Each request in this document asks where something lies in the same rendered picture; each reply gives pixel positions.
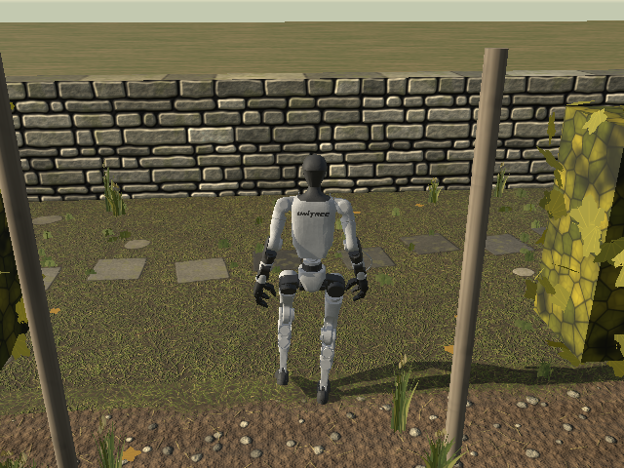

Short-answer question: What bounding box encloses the robot left hand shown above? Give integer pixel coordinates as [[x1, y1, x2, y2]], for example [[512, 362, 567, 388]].
[[253, 281, 276, 308]]

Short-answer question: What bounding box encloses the humanoid robot torso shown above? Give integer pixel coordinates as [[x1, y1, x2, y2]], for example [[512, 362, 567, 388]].
[[291, 192, 336, 293]]

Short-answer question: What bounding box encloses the robot left forearm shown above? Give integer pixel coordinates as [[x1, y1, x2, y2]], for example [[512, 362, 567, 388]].
[[255, 236, 277, 284]]

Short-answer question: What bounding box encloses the left robot thigh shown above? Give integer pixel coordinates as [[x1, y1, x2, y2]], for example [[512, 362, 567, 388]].
[[279, 270, 298, 324]]

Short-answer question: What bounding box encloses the robot right hand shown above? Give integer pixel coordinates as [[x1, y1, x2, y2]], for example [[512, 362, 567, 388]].
[[345, 277, 369, 301]]

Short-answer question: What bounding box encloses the robot left upper arm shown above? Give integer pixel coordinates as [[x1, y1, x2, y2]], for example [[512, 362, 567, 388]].
[[267, 196, 293, 252]]

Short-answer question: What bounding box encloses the robot right upper arm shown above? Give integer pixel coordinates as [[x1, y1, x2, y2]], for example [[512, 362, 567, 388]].
[[334, 197, 359, 252]]

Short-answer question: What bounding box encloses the robot right forearm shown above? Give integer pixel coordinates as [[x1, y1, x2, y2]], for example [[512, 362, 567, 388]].
[[348, 237, 367, 280]]

